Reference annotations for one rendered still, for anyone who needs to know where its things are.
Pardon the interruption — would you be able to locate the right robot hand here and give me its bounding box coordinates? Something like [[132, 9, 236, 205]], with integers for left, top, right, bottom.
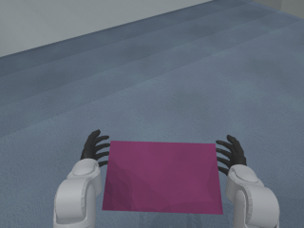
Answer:
[[216, 135, 247, 176]]

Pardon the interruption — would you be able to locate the carton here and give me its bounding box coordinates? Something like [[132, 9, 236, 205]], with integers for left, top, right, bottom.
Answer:
[[102, 141, 223, 215]]

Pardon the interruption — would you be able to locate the right robot forearm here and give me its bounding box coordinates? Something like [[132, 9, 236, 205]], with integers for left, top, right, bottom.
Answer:
[[225, 164, 280, 228]]

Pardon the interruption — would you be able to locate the left robot hand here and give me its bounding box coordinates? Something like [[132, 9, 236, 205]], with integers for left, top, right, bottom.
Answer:
[[80, 129, 110, 167]]

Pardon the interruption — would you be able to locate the left robot forearm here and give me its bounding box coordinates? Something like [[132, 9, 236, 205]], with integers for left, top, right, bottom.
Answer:
[[53, 159, 103, 228]]

